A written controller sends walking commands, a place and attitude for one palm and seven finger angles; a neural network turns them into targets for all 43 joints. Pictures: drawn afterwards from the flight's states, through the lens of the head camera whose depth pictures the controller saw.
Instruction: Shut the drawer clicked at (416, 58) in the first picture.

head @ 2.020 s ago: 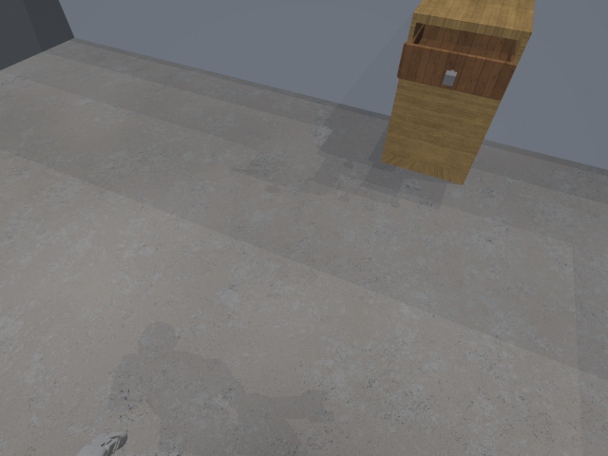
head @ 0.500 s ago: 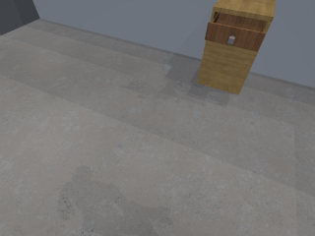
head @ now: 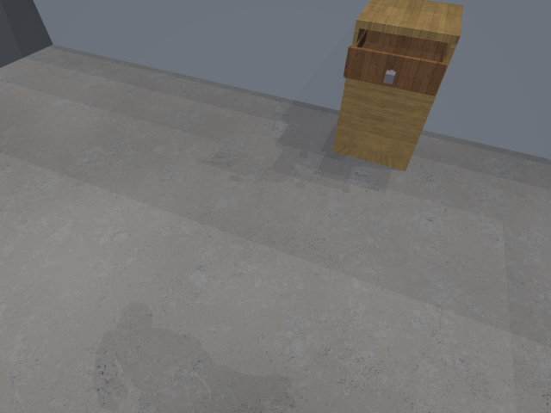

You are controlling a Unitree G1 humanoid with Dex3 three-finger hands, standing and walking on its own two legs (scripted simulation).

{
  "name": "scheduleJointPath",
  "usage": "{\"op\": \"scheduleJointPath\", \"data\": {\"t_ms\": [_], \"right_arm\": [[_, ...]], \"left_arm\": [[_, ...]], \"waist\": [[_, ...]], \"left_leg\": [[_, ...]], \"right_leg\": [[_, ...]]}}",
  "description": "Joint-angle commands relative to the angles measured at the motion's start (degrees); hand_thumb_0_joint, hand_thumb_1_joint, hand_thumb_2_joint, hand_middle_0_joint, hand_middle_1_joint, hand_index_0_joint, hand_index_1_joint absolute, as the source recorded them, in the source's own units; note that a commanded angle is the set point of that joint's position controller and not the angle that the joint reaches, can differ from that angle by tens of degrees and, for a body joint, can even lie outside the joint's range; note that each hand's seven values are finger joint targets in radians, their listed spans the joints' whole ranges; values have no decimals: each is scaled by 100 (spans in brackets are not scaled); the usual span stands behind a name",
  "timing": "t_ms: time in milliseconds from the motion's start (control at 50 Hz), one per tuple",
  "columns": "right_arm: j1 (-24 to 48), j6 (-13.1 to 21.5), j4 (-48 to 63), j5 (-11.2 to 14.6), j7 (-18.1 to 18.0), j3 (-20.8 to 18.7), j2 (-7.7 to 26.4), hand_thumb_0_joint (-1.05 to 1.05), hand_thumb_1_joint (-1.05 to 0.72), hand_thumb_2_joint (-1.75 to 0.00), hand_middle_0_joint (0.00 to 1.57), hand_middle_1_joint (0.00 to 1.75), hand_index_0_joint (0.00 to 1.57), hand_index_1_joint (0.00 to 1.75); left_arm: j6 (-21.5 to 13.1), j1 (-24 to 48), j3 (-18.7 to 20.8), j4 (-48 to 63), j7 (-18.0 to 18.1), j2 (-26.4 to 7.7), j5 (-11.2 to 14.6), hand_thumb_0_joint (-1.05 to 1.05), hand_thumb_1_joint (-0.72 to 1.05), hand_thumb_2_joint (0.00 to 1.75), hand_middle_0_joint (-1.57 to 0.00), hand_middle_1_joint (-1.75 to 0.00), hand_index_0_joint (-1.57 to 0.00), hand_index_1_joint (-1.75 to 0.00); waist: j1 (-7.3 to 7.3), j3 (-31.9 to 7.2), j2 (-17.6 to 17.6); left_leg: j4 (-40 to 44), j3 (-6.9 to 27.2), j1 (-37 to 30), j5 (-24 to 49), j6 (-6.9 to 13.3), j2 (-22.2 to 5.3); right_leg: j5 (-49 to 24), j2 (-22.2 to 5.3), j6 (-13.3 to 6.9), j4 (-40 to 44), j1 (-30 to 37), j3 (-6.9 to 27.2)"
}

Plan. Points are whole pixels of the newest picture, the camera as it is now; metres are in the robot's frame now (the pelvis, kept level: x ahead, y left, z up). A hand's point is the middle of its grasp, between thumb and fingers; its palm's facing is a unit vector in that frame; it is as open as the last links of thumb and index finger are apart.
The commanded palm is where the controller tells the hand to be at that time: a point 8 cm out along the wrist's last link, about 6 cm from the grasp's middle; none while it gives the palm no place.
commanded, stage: walk to a spot facing it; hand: left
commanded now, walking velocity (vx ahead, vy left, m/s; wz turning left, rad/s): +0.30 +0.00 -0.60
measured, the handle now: (390, 75) +1.37 -0.36 -0.13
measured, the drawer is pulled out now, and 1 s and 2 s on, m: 0.22 0.22 0.22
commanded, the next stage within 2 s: turn to face it in 1.60 s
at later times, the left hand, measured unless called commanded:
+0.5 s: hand out of the picture +0.14 +0.11 -0.16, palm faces -0.18 -0.96 -0.19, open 7.3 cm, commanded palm none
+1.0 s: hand (255, 238) +0.53 +0.09 -0.17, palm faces -0.40 -0.90 -0.18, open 7.3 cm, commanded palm none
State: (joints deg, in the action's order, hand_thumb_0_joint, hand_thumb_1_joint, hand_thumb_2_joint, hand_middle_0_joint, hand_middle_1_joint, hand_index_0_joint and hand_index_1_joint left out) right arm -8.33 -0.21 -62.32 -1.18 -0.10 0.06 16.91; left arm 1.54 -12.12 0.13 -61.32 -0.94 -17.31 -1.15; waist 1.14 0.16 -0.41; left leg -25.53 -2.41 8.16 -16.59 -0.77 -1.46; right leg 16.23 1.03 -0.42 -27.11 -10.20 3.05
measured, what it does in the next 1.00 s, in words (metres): walks ahead, turning right: right foot, then left foot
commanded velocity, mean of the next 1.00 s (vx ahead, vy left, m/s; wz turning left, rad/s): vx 0.34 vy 0.00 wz -0.45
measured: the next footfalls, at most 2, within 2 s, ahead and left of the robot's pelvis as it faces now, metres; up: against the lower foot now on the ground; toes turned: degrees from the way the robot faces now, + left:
right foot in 0.22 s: +0.10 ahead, -0.14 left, +0.00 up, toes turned -12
left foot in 0.72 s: +0.42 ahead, +0.02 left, +0.00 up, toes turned -12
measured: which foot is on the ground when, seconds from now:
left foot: down 0.00-0.22, up 0.24-0.70, down 0.72-1.00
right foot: down 0.00-0.02, up 0.04-0.20, down 0.22-0.74, up 0.76-1.00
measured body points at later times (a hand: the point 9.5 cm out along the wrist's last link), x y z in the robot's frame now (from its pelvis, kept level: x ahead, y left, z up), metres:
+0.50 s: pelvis +0.14 -0.07 +0.00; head +0.17 -0.09 +0.45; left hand +0.15 +0.16 -0.14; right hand +0.18 -0.33 -0.14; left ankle +0.23 +0.08 -0.66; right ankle +0.07 -0.13 -0.74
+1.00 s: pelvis +0.38 -0.06 +0.00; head +0.40 -0.05 +0.45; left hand +0.55 +0.14 -0.15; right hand +0.27 -0.28 -0.14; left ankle +0.38 +0.03 -0.74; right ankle +0.36 -0.21 -0.64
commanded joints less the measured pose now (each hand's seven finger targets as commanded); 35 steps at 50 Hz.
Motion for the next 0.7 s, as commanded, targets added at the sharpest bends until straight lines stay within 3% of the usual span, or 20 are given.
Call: {"op": "scheduleJointPath", "data": {"t_ms": [0, 20, 40, 80, 120, 160, 180, 200, 220, 260, 280, 320, 360, 420, 500, 540, 600, 620, 660, 680], "right_arm": [[-536, 116, 342, 0, -88, -374, 1274, 0, -90, -90, 20, 30, 20, 30], [-709, 179, 356, 15, -99, -428, 1279, 0, -90, -90, 20, 30, 20, 30], [-856, 231, 349, 8, -107, -439, 1217, 0, -90, -90, 20, 30, 20, 30], [-883, 283, 366, -13, -114, -443, 1063, 0, -90, -90, 20, 30, 20, 30], [-558, 297, 461, -42, -117, -440, 985, 0, -90, -90, 20, 30, 20, 30], [-280, 289, 539, -19, -102, -449, 912, 0, -90, -90, 20, 30, 20, 30], [-251, 285, 666, 53, -41, -380, 589, 0, -90, -90, 20, 30, 20, 30], [-42, 325, 1004, 58, 11, -270, 179, 0, -90, -90, 20, 30, 20, 30], [189, 359, 1102, 28, 3, -313, 388, 0, -90, -90, 20, 30, 20, 30], [370, 388, 999, 33, 23, -357, 300, 0, -90, -90, 20, 30, 20, 30], [305, 361, 950, -2, 34, -358, 249, 0, -90, -90, 20, 30, 20, 30], [-40, 255, 804, -31, 59, -371, 67, 0, -90, -90, 20, 30, 20, 30], [-223, 208, 786, -17, 87, -389, -30, 0, -90, -90, 20, 30, 20, 30], [-8, 191, 928, -25, 120, -397, -89, 0, -90, -90, 20, 30, 20, 30], [569, 253, 1210, -7, 144, -376, -146, 0, -90, -90, 20, 30, 20, 30], [898, 288, 1347, -1, 159, -342, -223, 0, -90, -90, 20, 30, 20, 30], [1004, 361, 1435, 22, 161, -308, -279, 0, -90, -90, 20, 30, 20, 30], [837, 387, 1383, 25, 138, -321, -239, 0, -90, -90, 20, 30, 20, 30], [-450, 436, 973, 2, 29, -403, 6, 0, -90, -90, 20, 30, 20, 30], [-1437, 457, 709, -34, -46, -497, 402, 0, -90, -90, 20, 30, 20, 30]], "left_arm": [[-84, 118, 248, 636, -66, -548, -8, 0, 90, 90, -20, -30, -20, -30], [-112, 336, 267, 792, -82, -475, 0, 0, 90, 90, -20, -30, -20, -30], [-137, 528, 294, 925, -101, -445, -7, 0, 90, 90, -20, -30, -20, -30], [-188, 573, 332, 1012, -149, -305, -4, 0, 90, 90, -20, -30, -20, -30], [-210, 89, 347, 921, -192, -107, 10, 0, 90, 90, -20, -30, -20, -30], [-240, -1045, 412, 556, -196, -144, -9, 0, 90, 90, -20, -30, -20, -30], [-320, -1902, 538, 296, -117, -670, -61, 0, 90, 90, -20, -30, -20, -30], [-407, -2352, 639, 212, -4, -1212, -19, 0, 90, 90, -20, -30, -20, -30], [-415, -2316, 640, 261, 93, -1141, 67, 0, 90, 90, -20, -30, -20, -30], [-443, -1589, 570, 454, 122, -746, 53, 0, 90, 90, -20, -30, -20, -30], [-459, -1286, 499, 534, 122, -583, 25, 0, 90, 90, -20, -30, -20, -30], [-517, -1099, 438, 560, 114, -354, -3, 0, 90, 90, -20, -30, -20, -30], [-571, -1105, 444, 504, 124, -346, -16, 0, 90, 90, -20, -30, -20, -30], [-619, -1357, 416, 381, 120, -229, 5, 0, 90, 90, -20, -30, -20, -30], [-647, -1553, 417, 279, 181, -145, -23, 0, 90, 90, -20, -30, -20, -30], [-629, -1654, 403, 237, 209, -113, -34, 0, 90, 90, -20, -30, -20, -30], [-586, -1578, 427, 255, 243, -198, -53, 0, 90, 90, -20, -30, -20, -30], [-582, -1518, 445, 266, 242, -240, -44, 0, 90, 90, -20, -30, -20, -30], [-595, -1233, 484, 304, 238, -332, -3, 0, 90, 90, -20, -30, -20, -30], [-604, -1194, 501, 377, 207, -217, 56, 0, 90, 90, -20, -30, -20, -30]], "waist": [[-287, 729, 1039], [-387, 736, 1188], [-451, 789, 1078], [-383, 714, 888], [-88, 492, 897], [458, -4, 394], [819, -277, -1076], [846, -137, -2422], [799, -149, -1690], [494, 339, -603], [303, 498, -312], [30, 474, -229], [-86, 329, -261], [-37, 288, -374], [118, 321, -533], [241, 378, -587], [248, 395, -766], [168, 279, -733], [-457, -212, -572], [-831, -869, -178]], "left_leg": [[1299, 1581, -205, -1959, 749, -1550], [1482, 1805, -554, -1360, 1040, -1949], [1454, 1775, -793, -703, 1187, -2098], [1167, 1283, -758, 272, 1135, -2124], [753, 495, -328, 727, 819, -1863], [-782, -306, 550, 556, 404, -1317], [-2511, -833, 1735, -172, 100, -784], [-4217, -676, 3251, -1795, -136, -102], [-4575, 40, 3484, -1550, -34, -313], [-4668, 174, 3429, -708, -30, -670], [-4500, 229, 3222, -472, -91, -750], [-4159, 119, 2842, -33, -197, -719], [-3879, 30, 2777, 254, -263, -675], [-3628, 19, 3123, 719, -312, -600], [-2972, -45, 3466, 765, -325, -606], [-2426, -146, 3319, 704, -276, -514], [-1445, -287, 2546, 455, -139, -323], [-1182, -393, 2071, 343, -71, -163], [-441, -479, 238, 866, 63, 65], [-393, -61, -1323, 1286, 208, -437]], "right_leg": [[1001, 133, -88, -1140, -1796, -204], [1223, -50, -20, -1878, -2271, -364], [1405, -256, 9, -2231, -2622, -262], [1392, -530, 12, -2198, -2500, -280], [1161, -527, -10, -1507, -1559, -556], [-61, -125, -76, -434, 292, -976], [419, -795, -345, 373, 1456, 158], [371, -2244, -932, 1389, 1694, 3068], [192, -2336, -1256, 1542, 1711, 3414], [370, -2114, -1365, 1470, 886, 2869], [177, -1979, -1301, 1459, 403, 2492], [-530, -1631, -1096, 1487, -33, 1666], [-990, -1409, -1040, 1457, 17, 1252], [-1399, -1199, -955, 1449, 384, 1074], [-2231, -1216, -989, 1274, 951, 1019], [-2664, -1204, -967, 1170, 1080, 1023], [-3351, -1200, -867, 890, 1044, 995], [-3859, -1163, -843, 636, 999, 983], [-4355, -880, -625, -548, 422, 702], [-3430, -599, -440, -1694, -312, 482]]}}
